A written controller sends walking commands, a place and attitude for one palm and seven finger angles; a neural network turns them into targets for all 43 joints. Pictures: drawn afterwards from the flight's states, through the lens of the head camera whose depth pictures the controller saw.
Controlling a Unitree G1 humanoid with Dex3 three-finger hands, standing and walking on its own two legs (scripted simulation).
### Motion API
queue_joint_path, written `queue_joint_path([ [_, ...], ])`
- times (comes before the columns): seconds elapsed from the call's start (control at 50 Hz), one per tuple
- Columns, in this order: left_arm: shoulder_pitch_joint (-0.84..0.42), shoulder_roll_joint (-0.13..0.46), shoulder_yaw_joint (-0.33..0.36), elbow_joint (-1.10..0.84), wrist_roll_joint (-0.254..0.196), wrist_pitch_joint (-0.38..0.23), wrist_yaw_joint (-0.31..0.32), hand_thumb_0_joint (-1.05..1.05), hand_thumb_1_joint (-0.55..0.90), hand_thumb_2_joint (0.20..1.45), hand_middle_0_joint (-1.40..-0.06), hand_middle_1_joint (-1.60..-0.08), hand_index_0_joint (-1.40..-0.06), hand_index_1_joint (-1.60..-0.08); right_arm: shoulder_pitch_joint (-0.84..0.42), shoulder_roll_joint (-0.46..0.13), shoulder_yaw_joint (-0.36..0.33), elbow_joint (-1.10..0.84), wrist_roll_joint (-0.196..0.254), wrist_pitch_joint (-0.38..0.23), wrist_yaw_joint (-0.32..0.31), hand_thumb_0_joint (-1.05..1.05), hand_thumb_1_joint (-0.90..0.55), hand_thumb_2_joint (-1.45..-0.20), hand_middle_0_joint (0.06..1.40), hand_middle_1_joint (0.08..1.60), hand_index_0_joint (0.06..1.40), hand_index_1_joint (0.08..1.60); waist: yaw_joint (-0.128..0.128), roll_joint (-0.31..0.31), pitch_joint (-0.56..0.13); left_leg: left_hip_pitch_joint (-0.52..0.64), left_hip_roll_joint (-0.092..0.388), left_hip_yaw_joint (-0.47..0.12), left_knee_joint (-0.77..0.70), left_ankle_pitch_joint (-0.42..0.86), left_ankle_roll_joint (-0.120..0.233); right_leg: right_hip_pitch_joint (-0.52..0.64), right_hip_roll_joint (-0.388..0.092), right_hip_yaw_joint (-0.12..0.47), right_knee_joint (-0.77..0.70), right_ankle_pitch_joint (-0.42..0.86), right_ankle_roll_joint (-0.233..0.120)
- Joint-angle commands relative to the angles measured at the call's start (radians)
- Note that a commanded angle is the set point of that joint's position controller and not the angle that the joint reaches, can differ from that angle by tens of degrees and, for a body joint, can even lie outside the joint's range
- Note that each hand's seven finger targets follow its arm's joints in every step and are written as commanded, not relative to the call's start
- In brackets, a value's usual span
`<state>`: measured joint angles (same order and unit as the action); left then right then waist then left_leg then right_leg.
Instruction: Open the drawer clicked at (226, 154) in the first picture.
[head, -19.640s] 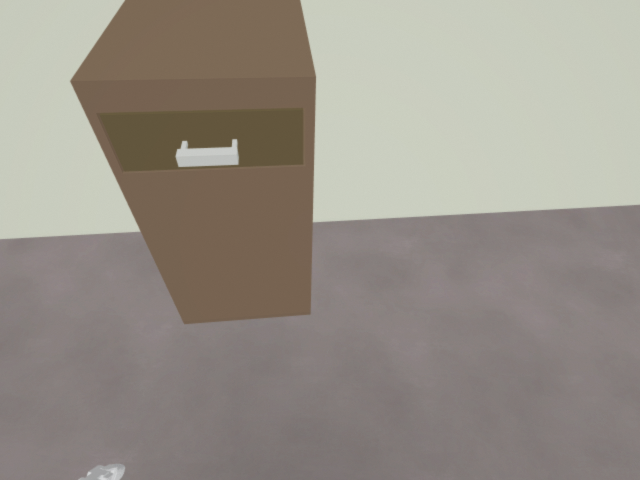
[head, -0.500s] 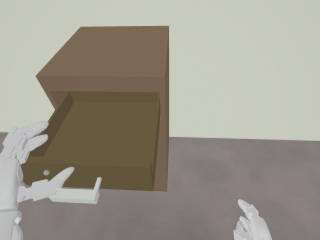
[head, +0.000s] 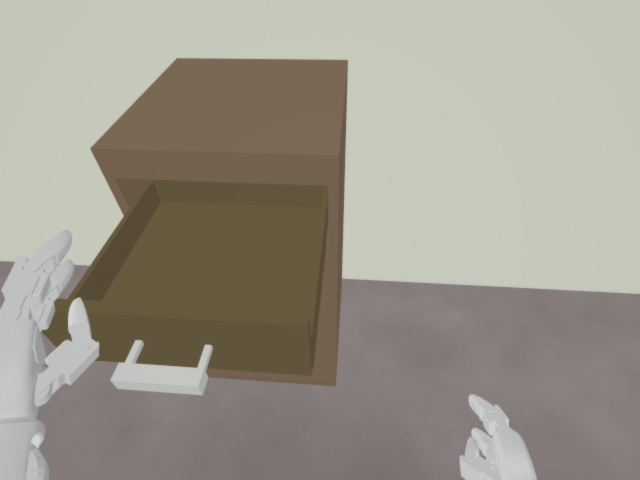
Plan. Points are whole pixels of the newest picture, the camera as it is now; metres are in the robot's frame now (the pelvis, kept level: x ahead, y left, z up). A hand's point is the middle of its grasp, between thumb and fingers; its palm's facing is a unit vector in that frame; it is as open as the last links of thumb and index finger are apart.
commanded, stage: step back with the hand held close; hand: left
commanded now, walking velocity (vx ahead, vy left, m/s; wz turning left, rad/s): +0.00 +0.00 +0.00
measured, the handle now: (166, 363) +0.26 +0.26 -0.02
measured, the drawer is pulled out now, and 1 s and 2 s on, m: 0.30 0.30 0.30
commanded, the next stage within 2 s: stop stepping back and stand still in 1.40 s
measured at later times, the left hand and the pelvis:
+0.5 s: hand (59, 374) +0.16 +0.27 +0.15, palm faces +0.32 -0.79 -0.52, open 7.4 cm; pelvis -0.03 +0.02 -0.01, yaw +0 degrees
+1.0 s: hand (19, 449) +0.09 +0.25 +0.17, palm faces +0.40 -0.80 -0.46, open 7.4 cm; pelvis -0.10 +0.00 +0.00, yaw +1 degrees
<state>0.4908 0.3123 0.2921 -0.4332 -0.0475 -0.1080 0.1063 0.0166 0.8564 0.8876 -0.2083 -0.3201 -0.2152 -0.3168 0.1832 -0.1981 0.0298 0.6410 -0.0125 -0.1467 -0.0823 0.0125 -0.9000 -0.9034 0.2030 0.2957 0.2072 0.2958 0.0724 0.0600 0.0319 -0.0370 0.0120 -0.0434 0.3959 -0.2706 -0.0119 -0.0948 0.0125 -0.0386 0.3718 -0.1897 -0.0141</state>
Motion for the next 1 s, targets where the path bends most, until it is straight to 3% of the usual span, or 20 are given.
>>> queue_joint_path([
  [0.0,-0.086,0.157,0.102,-0.220,0.004,-0.071,0.015,0.000,0.900,0.900,-0.200,-0.300,-0.200,-0.300,-0.143,-0.094,-0.035,-0.164,-0.002,-0.065,-0.009,0.000,-0.900,-0.900,0.200,0.300,0.200,0.300,-0.004,0.023,-0.044,-0.096,-0.009,0.030,-0.073,0.194,0.011,0.048,-0.009,-0.004,-0.055,0.075,-0.003],
  [0.02,-0.092,0.157,0.099,-0.230,0.004,-0.072,0.015,0.000,0.900,0.900,-0.200,-0.300,-0.200,-0.300,-0.143,-0.096,-0.037,-0.167,-0.001,-0.067,-0.008,0.000,-0.900,-0.900,0.200,0.300,0.200,0.300,-0.005,0.008,-0.052,-0.089,-0.009,0.030,-0.072,0.193,0.012,0.048,-0.008,-0.004,-0.056,0.073,-0.002],
  [0.04,-0.252,0.321,0.267,-0.297,0.009,-0.123,0.023,0.000,0.900,0.900,-0.200,-0.300,-0.200,-0.300,-0.136,-0.115,-0.020,-0.212,0.017,-0.041,0.001,0.000,-0.900,-0.900,0.200,0.300,0.200,0.300,-0.042,0.099,0.060,-0.191,-0.006,0.024,-0.063,0.073,0.028,-0.061,-0.047,0.068,-0.105,0.043,0.000],
  [0.06,-0.080,0.204,0.183,-0.211,0.011,-0.120,0.014,0.000,0.900,0.900,-0.200,-0.300,-0.200,-0.300,-0.131,-0.110,-0.039,-0.197,0.004,-0.020,-0.007,0.000,-0.900,-0.900,0.200,0.300,0.200,0.300,-0.045,-0.034,0.052,-0.211,-0.006,-0.011,-0.033,0.067,0.034,-0.098,-0.067,0.067,-0.124,0.018,0.005],
  [0.1,-0.016,0.173,0.141,-0.223,0.016,-0.116,0.005,0.000,0.900,0.900,-0.200,-0.300,-0.200,-0.300,-0.142,-0.126,-0.051,-0.211,0.008,-0.002,0.007,0.000,-0.900,-0.900,0.200,0.300,0.200,0.300,-0.051,-0.114,0.008,-0.178,-0.013,-0.001,0.019,0.082,0.039,-0.135,-0.092,0.091,-0.151,-0.013,-0.001],
  [0.26,0.160,0.211,0.198,-0.338,0.005,-0.134,0.026,0.000,0.900,0.900,-0.200,-0.300,-0.200,-0.300,-0.112,-0.137,-0.085,-0.246,0.016,0.038,-0.001,0.000,-0.900,-0.900,0.200,0.300,0.200,0.300,-0.057,-0.028,-0.244,-0.217,0.025,-0.022,0.034,0.388,0.018,0.026,-0.089,0.027,0.059,0.314,-0.001],
  [0.4,0.179,0.219,0.211,-0.403,0.000,-0.128,0.033,0.000,0.900,0.900,-0.200,-0.300,-0.200,-0.300,-0.106,-0.141,-0.094,-0.275,0.016,0.047,-0.006,0.000,-0.900,-0.900,0.200,0.300,0.200,0.300,-0.056,0.045,-0.221,-0.321,0.070,-0.066,0.002,0.447,0.018,0.018,-0.047,0.004,0.202,0.283,0.012],
  [0.54,0.136,0.197,0.207,-0.387,0.020,-0.132,0.042,0.000,0.900,0.900,-0.200,-0.300,-0.200,-0.300,-0.095,-0.153,-0.090,-0.265,0.001,0.023,-0.003,0.000,-0.900,-0.900,0.200,0.300,0.200,0.300,-0.062,0.070,-0.133,-0.546,0.133,-0.095,-0.046,0.139,0.081,0.034,-0.031,0.035,0.307,0.102,0.020],
  [0.6,0.099,0.193,0.193,-0.368,0.024,-0.137,0.044,0.000,0.900,0.900,-0.200,-0.300,-0.200,-0.300,-0.079,-0.144,-0.081,-0.266,0.011,0.019,0.005,0.000,-0.900,-0.900,0.200,0.300,0.200,0.300,-0.075,-0.043,-0.108,-0.571,0.052,-0.048,0.063,-0.090,0.063,-0.033,-0.103,0.132,0.172,0.108,-0.007],
  [0.64,0.075,0.220,0.199,-0.385,0.020,-0.141,0.050,0.000,0.900,0.900,-0.200,-0.300,-0.200,-0.300,-0.069,-0.140,-0.086,-0.253,0.012,0.022,0.009,0.000,-0.900,-0.900,0.200,0.300,0.200,0.300,-0.083,-0.163,-0.116,-0.420,-0.033,0.005,0.240,-0.146,0.028,-0.227,-0.207,0.271,-0.041,-0.065,-0.067],
  [0.68,0.059,0.209,0.174,-0.382,0.020,-0.141,0.061,0.000,0.900,0.900,-0.200,-0.300,-0.200,-0.300,-0.068,-0.119,-0.077,-0.234,0.014,0.034,0.007,0.000,-0.900,-0.900,0.200,0.300,0.200,0.300,-0.082,-0.231,-0.140,-0.281,-0.047,0.031,0.427,-0.158,0.019,-0.380,-0.294,0.285,-0.137,-0.215,-0.104],
  [0.74,0.070,0.250,0.216,-0.412,0.017,-0.134,0.072,0.000,0.900,0.900,-0.200,-0.300,-0.200,-0.300,-0.090,-0.117,-0.061,-0.235,0.009,0.042,-0.004,0.000,-0.900,-0.900,0.200,0.300,0.200,0.300,-0.086,-0.147,-0.144,-0.247,-0.023,0.027,0.187,-0.094,0.020,-0.360,-0.217,0.156,-0.057,-0.182,-0.061],
  [0.76,0.104,0.237,0.216,-0.415,0.013,-0.134,0.072,0.000,0.900,0.900,-0.200,-0.300,-0.200,-0.300,-0.085,-0.129,-0.065,-0.239,0.008,0.042,-0.011,0.000,-0.900,-0.900,0.200,0.300,0.200,0.300,-0.085,-0.034,-0.126,-0.289,0.022,-0.048,0.025,-0.067,0.034,-0.326,-0.137,0.094,0.058,-0.162,-0.025],
  [0.8,0.108,0.240,0.225,-0.475,0.024,-0.154,0.073,0.000,0.900,0.900,-0.200,-0.300,-0.200,-0.300,-0.087,-0.135,-0.073,-0.260,0.003,0.018,-0.013,0.000,-0.900,-0.900,0.200,0.300,0.200,0.300,-0.071,0.243,-0.153,-0.443,0.244,-0.303,-0.153,0.097,0.101,-0.204,0.018,-0.002,0.465,-0.168,0.031],
  [0.82,0.141,0.224,0.227,-0.424,0.027,-0.162,0.068,0.000,0.900,0.900,-0.200,-0.300,-0.200,-0.300,-0.072,-0.120,-0.079,-0.241,-0.008,0.001,-0.008,0.000,-0.900,-0.900,0.200,0.300,0.200,0.300,-0.079,0.260,-0.166,-0.505,0.295,-0.335,-0.225,-0.036,0.141,-0.190,0.033,0.042,0.644,-0.288,0.028],
  [0.84,0.125,0.229,0.227,-0.443,0.026,-0.163,0.070,0.000,0.900,0.900,-0.200,-0.300,-0.200,-0.300,-0.074,-0.113,-0.079,-0.238,-0.012,-0.011,-0.008,0.000,-0.900,-0.900,0.200,0.300,0.200,0.300,-0.080,0.246,-0.139,-0.466,0.301,-0.346,-0.207,0.048,0.160,-0.280,0.032,0.068,0.723,-0.316,0.024],
  [0.86,0.126,0.221,0.218,-0.450,0.024,-0.161,0.074,0.000,0.900,0.900,-0.200,-0.300,-0.200,-0.300,-0.060,-0.107,-0.080,-0.227,-0.016,-0.021,-0.005,0.000,-0.900,-0.900,0.200,0.300,0.200,0.300,-0.078,0.146,-0.138,-0.386,0.290,-0.300,-0.129,0.244,0.171,-0.332,0.018,0.082,0.703,-0.320,0.018],
  [0.9,0.177,0.177,0.176,-0.415,0.012,-0.148,0.073,0.000,0.900,0.900,-0.200,-0.300,-0.200,-0.300,-0.048,-0.114,-0.087,-0.192,-0.007,-0.044,0.007,0.000,-0.900,-0.900,0.200,0.300,0.200,0.300,-0.063,0.101,-0.170,-0.161,0.229,-0.164,-0.020,0.608,0.146,-0.384,0.009,0.038,0.522,-0.290,0.030],
  [0.94,0.185,0.163,0.150,-0.408,0.005,-0.127,0.071,0.000,0.900,0.900,-0.200,-0.300,-0.200,-0.300,-0.068,-0.122,-0.085,-0.184,-0.001,-0.050,0.014,0.000,-0.900,-0.900,0.200,0.300,0.200,0.300,-0.071,0.132,-0.197,-0.076,0.211,-0.116,-0.005,0.683,0.125,-0.356,0.023,0.005,0.407,-0.241,0.035],
  [0.98,0.159,0.165,0.132,-0.404,-0.005,-0.115,0.063,0.000,0.900,0.900,-0.200,-0.300,-0.200,-0.300,-0.071,-0.131,-0.075,-0.169,-0.007,-0.048,0.022,0.000,-0.900,-0.900,0.200,0.300,0.200,0.300,-0.081,0.152,-0.196,-0.107,0.219,-0.153,-0.034,0.635,0.127,-0.287,0.027,0.006,0.316,-0.231,0.036],
])
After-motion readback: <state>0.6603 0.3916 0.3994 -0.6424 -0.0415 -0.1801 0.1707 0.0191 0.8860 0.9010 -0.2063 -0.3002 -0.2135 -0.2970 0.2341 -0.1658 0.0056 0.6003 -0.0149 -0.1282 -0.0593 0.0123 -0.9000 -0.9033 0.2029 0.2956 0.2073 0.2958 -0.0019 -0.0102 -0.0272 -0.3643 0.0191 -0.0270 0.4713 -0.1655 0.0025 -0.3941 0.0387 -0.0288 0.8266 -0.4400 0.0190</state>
